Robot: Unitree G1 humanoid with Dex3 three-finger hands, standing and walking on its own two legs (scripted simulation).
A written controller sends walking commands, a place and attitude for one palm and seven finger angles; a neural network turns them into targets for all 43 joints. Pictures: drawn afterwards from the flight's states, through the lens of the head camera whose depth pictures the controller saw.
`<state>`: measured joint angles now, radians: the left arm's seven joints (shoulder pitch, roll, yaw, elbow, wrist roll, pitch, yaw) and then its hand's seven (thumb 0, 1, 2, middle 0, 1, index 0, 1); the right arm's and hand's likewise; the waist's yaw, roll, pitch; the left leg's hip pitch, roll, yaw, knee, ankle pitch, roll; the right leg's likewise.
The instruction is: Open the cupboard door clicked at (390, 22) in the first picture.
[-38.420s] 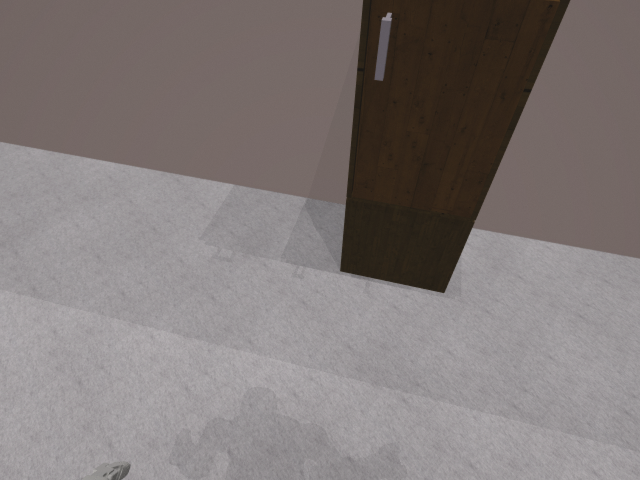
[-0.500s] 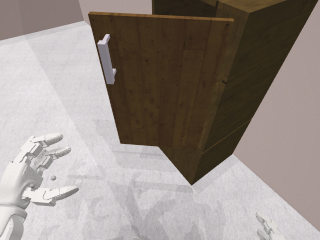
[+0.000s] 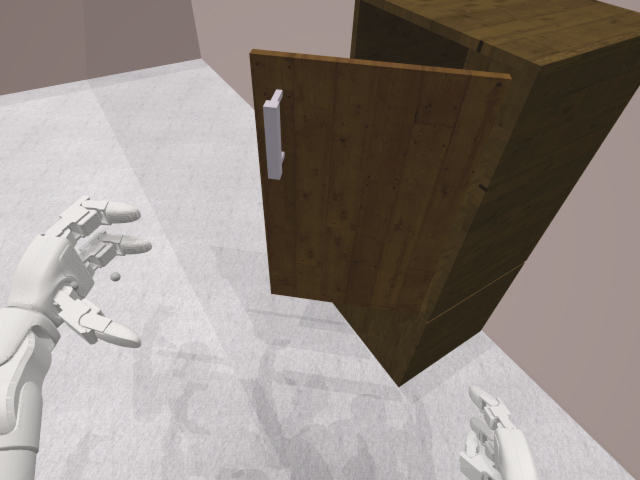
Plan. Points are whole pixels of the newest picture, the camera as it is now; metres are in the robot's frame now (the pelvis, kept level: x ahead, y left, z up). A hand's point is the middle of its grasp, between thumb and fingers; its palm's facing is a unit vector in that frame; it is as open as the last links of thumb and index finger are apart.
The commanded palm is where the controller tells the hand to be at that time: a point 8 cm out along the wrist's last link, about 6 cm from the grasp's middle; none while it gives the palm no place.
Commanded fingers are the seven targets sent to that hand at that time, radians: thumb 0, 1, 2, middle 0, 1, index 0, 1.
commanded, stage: raise the hand with hooked fingers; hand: left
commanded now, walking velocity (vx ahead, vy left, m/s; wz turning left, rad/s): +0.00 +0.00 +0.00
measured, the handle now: (276, 135) +0.58 +0.14 +0.14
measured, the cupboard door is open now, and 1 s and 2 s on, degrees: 49 49 49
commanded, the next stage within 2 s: move the hooked fingers beside the handle in 0.62 s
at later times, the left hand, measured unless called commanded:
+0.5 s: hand (121, 251) +0.28 +0.25 +0.17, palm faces +0.06 -1.00 -0.07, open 14.0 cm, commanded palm +0.26 +0.29 +0.17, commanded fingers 0.00 -0.50 0.30 -0.30 -1.20 -0.30 -1.20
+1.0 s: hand (170, 229) +0.34 +0.22 +0.16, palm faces +0.04 -1.00 -0.03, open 14.0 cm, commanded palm +0.31 +0.27 +0.16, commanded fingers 0.00 -0.50 0.30 -0.30 -1.20 -0.30 -1.20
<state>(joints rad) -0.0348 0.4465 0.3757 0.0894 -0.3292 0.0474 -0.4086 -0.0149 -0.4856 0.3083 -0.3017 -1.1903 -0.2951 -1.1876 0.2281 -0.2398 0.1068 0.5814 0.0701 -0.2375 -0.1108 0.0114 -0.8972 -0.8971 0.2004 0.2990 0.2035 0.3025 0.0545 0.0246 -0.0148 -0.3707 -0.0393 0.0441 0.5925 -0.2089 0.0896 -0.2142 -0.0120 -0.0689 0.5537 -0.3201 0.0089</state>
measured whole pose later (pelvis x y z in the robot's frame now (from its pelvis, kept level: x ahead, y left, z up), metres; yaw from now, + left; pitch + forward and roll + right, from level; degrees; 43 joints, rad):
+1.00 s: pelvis +0.02 -0.06 +0.00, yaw +0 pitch +1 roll -1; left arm -0.27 0.52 0.45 0.45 -0.33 0.06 -0.50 -0.02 -0.50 0.30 -0.30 -1.20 -0.30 -1.20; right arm 0.24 -0.31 0.05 0.62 0.10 -0.20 -0.12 0.01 -0.90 -0.90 0.20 0.30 0.20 0.30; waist 0.03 0.05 -0.03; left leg -0.37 0.02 0.01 0.59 -0.23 0.01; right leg -0.22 0.05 -0.09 0.55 -0.35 -0.06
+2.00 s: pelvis +0.02 -0.03 +0.00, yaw -1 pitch +6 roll -2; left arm -0.77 0.56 0.38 0.98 -0.20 -0.12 -0.39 -0.02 -0.50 0.30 -0.30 -1.20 -0.30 -1.20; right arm 0.37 -0.31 0.04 0.67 0.07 -0.06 -0.09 0.01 -0.90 -0.90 0.20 0.30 0.20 0.30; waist -0.08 0.01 -0.04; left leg -0.50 0.00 0.04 0.63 -0.24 0.05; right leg -0.35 0.03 -0.06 0.58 -0.35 -0.02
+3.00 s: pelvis +0.04 -0.03 -0.01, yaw -2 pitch +11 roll -2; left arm -0.87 0.61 0.41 1.12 -0.17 -0.16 -0.40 -0.02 -0.50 0.30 -0.30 -1.20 -0.30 -1.20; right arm 0.34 -0.30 0.03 0.61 0.06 0.04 -0.06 0.00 -0.90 -0.90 0.20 0.30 0.20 0.30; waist -0.10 0.02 -0.08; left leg -0.62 0.01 0.03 0.72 -0.30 0.05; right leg -0.45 0.04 -0.06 0.65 -0.39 -0.02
